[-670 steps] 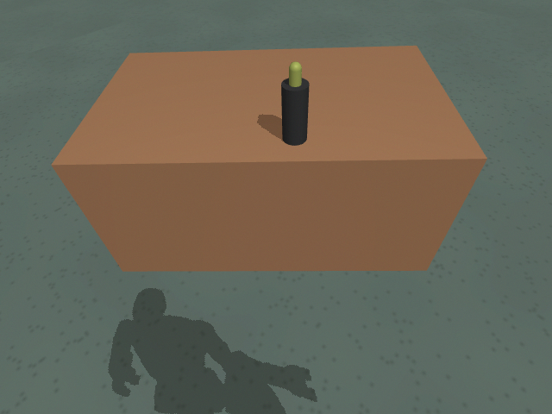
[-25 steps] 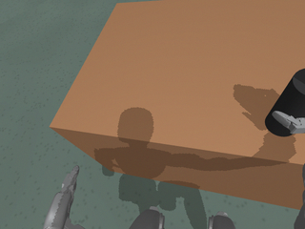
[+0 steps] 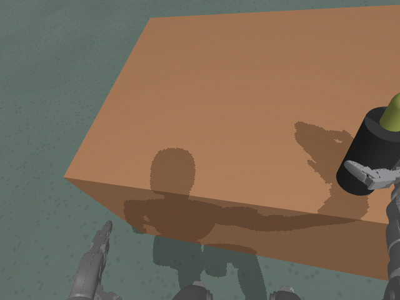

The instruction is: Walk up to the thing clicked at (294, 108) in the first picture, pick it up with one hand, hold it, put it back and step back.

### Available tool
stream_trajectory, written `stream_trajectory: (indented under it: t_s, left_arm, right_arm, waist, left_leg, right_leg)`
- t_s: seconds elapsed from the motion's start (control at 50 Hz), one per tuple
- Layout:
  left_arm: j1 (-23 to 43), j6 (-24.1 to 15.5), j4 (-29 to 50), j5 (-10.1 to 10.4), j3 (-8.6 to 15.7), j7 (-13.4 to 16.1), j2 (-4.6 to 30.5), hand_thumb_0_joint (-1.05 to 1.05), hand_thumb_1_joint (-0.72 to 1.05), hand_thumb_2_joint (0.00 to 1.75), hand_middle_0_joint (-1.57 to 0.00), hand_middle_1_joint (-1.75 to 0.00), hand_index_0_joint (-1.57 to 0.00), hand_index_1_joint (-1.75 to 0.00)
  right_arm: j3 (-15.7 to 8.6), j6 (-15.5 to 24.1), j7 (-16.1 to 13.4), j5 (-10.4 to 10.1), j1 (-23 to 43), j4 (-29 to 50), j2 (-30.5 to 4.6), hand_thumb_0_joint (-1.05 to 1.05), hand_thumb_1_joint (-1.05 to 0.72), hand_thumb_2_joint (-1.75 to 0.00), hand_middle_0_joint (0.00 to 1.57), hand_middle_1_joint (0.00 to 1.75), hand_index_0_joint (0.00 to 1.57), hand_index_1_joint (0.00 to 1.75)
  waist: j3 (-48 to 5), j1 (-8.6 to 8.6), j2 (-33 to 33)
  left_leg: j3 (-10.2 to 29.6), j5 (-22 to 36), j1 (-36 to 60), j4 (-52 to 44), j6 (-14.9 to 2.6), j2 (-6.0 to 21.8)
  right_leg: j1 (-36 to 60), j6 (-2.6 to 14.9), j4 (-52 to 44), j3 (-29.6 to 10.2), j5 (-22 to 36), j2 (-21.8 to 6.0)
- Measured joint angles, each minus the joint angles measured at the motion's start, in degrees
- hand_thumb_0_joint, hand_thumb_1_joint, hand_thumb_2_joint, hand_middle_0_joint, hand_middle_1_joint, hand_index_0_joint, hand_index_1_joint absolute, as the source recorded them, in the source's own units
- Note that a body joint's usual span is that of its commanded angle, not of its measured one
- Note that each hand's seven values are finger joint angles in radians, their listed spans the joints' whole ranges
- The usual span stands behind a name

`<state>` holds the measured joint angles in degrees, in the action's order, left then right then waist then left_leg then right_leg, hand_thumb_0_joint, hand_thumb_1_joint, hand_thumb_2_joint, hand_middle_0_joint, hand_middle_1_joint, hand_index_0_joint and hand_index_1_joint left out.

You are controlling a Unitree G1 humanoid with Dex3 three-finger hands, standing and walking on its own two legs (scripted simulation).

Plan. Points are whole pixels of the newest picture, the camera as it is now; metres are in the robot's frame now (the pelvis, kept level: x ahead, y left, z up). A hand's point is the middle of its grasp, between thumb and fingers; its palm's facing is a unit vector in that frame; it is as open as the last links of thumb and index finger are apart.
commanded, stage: settle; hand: right
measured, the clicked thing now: (377, 146) +0.43 -0.24 +0.03
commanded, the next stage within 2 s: lift in 0.28 s
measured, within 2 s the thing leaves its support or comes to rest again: leaves its support in 0.02 s
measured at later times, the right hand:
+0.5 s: hand (378, 150) +0.42 -0.24 +0.03, palm faces +0.27 +0.96 -0.03, open 10.9 cm
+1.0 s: hand (384, 148) +0.38 -0.21 +0.10, palm faces +0.29 +0.96 -0.03, open 10.9 cm
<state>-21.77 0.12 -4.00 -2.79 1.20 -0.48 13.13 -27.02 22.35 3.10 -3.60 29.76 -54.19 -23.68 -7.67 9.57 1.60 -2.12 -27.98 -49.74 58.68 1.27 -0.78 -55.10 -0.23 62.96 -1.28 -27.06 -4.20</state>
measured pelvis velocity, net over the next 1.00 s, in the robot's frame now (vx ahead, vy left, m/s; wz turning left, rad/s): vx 0.01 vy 0.00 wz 0.00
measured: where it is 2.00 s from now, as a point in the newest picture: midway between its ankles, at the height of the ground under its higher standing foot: outside the picture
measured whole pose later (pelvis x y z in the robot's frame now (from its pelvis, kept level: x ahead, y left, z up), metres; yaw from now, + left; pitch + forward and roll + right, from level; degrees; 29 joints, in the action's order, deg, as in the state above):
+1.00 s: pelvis +0.01 +0.00 +0.04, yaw +0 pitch +8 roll +1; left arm -18.5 -2.7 -17.8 0.2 4.2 3.3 13.1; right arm -16.9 12.6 -2.8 -7.7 16.2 -31.5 -14.2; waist -4.5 3.7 -0.8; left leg 0.0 -23.3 -30.2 45.2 1.4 0.5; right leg -33.7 -0.2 47.2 1.5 -21.8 -2.9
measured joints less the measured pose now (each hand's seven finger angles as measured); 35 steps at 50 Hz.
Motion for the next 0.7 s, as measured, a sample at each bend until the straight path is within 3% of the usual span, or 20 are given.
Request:
stream_trajectory:
  t_s: [0.04, 0.08, 0.14, 0.2, 0.26, 0.32, 0.38, 0.42, 0.5, 0.56, 0.6, 0.7]
  left_arm:
    - [0.39, 0.02, -0.09, -0.07, -0.45, -0.05, -0.14, -0.01, -0.53, 0.05, -0.06, -0.06, -0.07, -0.06]
    - [0.74, -0.98, -1.65, 0.0, -0.24, -0.1, -0.44, -0.01, -0.53, 0.05, -0.06, -0.06, -0.07, -0.06]
    - [1.41, -0.14, -2.25, 0.12, -0.13, -0.13, -0.33, -0.01, -0.53, 0.05, -0.06, -0.05, -0.07, -0.06]
    - [1.62, -1.2, -3.27, 0.26, 0.42, -0.02, -0.24, -0.01, -0.53, 0.06, -0.06, -0.05, -0.07, -0.06]
    - [2.01, -0.47, -3.14, 0.43, 0.31, 0.09, 0.01, -0.01, -0.53, 0.06, -0.06, -0.05, -0.06, -0.06]
    - [2.19, -1.72, -4.57, 0.58, 0.49, 0.18, -0.16, -0.01, -0.53, 0.06, -0.06, -0.05, -0.06, -0.06]
    - [2.72, -0.7, -4.58, 0.62, 0.0, 0.06, -0.28, -0.01, -0.53, 0.05, -0.06, -0.05, -0.06, -0.06]
    - [2.7, -1.48, -5.0, 0.59, 0.22, 0.06, -0.44, -0.01, -0.53, 0.05, -0.06, -0.05, -0.06, -0.06]
    - [2.28, -0.87, -4.73, 0.82, 0.18, 0.22, -0.48, -0.01, -0.53, 0.05, -0.06, -0.06, -0.07, -0.06]
    - [1.84, -1.72, -5.49, 0.94, 0.96, 0.31, -0.35, -0.01, -0.53, 0.05, -0.06, -0.06, -0.07, -0.06]
    - [1.79, -1.17, -5.11, 1.08, 1.1, 0.52, -0.03, -0.01, -0.52, 0.05, -0.06, -0.06, -0.07, -0.06]
    - [1.42, -2.11, -6.13, 1.58, 1.42, 1.14, -0.01, -0.01, -0.53, 0.05, -0.06, -0.06, -0.07, -0.06]
  right_arm:
    - [0.13, -0.21, -0.2, 0.33, -0.77, 0.87, -0.08, -0.01, 0.52, -1.04, 0.66, 1.04, 0.71, 1.06]
    - [1.34, 0.57, -0.32, -0.61, -0.59, -0.5, -0.23, -0.01, 0.52, -1.04, 0.66, 1.04, 0.71, 1.07]
    - [0.7, -0.61, -0.23, 0.0, -1.59, 1.33, 0.22, -0.01, 0.52, -1.05, 0.65, 1.05, 0.71, 1.07]
    - [1.94, 0.16, -0.36, -1.3, -1.6, 0.22, -0.06, -0.01, 0.52, -1.05, 0.65, 1.06, 0.7, 1.08]
    - [0.99, -0.94, -0.05, -0.59, -2.42, 2.25, 0.51, -0.01, 0.52, -1.05, 0.64, 1.06, 0.7, 1.09]
    - [2.5, -0.2, -0.28, -1.69, -2.0, 1.04, 0.37, -0.01, 0.52, -1.06, 0.64, 1.07, 0.69, 1.1]
    - [1.41, -1.1, -0.02, -0.67, -2.25, 2.4, 0.78, -0.01, 0.52, -1.06, 0.64, 1.08, 0.69, 1.1]
    - [2.24, -0.51, -0.19, -1.26, -1.95, 1.35, 0.31, -0.01, 0.53, -1.06, 0.63, 1.08, 0.68, 1.11]
    - [1.59, -1.55, -0.36, -1.01, -2.59, 3.3, 1.05, -0.01, 0.53, -1.06, 0.64, 1.08, 0.69, 1.1]
    - [2.62, -1.19, -1.12, -2.14, -2.47, 2.64, 1.55, -0.01, 0.53, -1.07, 0.64, 1.08, 0.69, 1.1]
    - [2.22, -2.33, -1.54, -1.56, -3.38, 4.88, 2.5, -0.01, 0.54, -1.07, 0.64, 1.07, 0.69, 1.1]
    - [4.33, -3.27, -2.45, -2.19, -5.55, 8.27, 4.4, -0.01, 0.54, -1.07, 0.65, 1.07, 0.7, 1.09]
  waist:
    - [0.04, -0.11, 0.33]
    - [0.11, -0.28, 0.32]
    - [0.21, -0.39, 0.28]
    - [0.73, -0.47, 0.22]
    - [0.83, -0.5, 0.48]
    - [0.92, -0.63, 0.59]
    - [0.88, -0.6, 0.71]
    - [1.09, -0.56, 0.59]
    - [1.37, -0.79, 0.29]
    - [1.76, -1.12, -0.1]
    - [1.77, -1.39, -0.19]
    - [2.01, -2.33, -0.3]
  left_leg:
    - [0.27, 0.12, 1.0, -0.67, 0.0, -0.02]
    - [0.14, 0.17, 1.77, -1.24, -0.02, 0.13]
    - [0.3, 0.35, 2.37, -1.86, 0.03, 0.08]
    - [0.24, 0.48, 3.55, -2.57, 0.03, 0.17]
    - [0.5, 0.74, 4.16, -3.15, 0.04, 0.08]
    - [0.41, 0.91, 5.0, -3.69, -0.02, 0.13]
    - [0.59, 1.24, 5.27, -4.09, -0.09, 0.01]
    - [0.55, 1.43, 5.82, -4.44, -0.14, 0.03]
    - [0.8, 1.9, 6.4, -5.07, -0.17, -0.01]
    - [0.75, 2.17, 7.36, -5.68, -0.15, 0.15]
    - [1.02, 2.42, 7.76, -6.08, -0.11, 0.13]
    - [1.26, 2.9, 10.04, -7.54, -0.09, 0.3]
  right_leg:
    - [1.18, -0.03, -0.79, 0.31, 0.08, -0.04]
    - [1.87, -0.05, -1.36, 0.2, 0.21, 0.13]
    - [2.55, -0.03, -1.97, 0.38, 0.32, 0.07]
    - [3.68, -0.04, -2.67, 0.35, 0.47, 0.18]
    - [4.48, -0.06, -3.35, 0.63, 0.68, 0.07]
    - [5.29, -0.12, -3.94, 0.55, 0.92, 0.15]
    - [5.72, -0.21, -4.45, 0.73, 1.22, 0.02]
    - [6.28, -0.26, -4.87, 0.7, 1.45, 0.05]
    - [7.07, -0.26, -5.69, 0.98, 1.92, 0.0]
    - [8.04, -0.21, -6.43, 0.96, 2.29, 0.19]
    - [8.62, -0.16, -6.95, 1.24, 2.51, 0.15]
    - [11.09, -0.16, -8.67, 1.56, 3.07, 0.33]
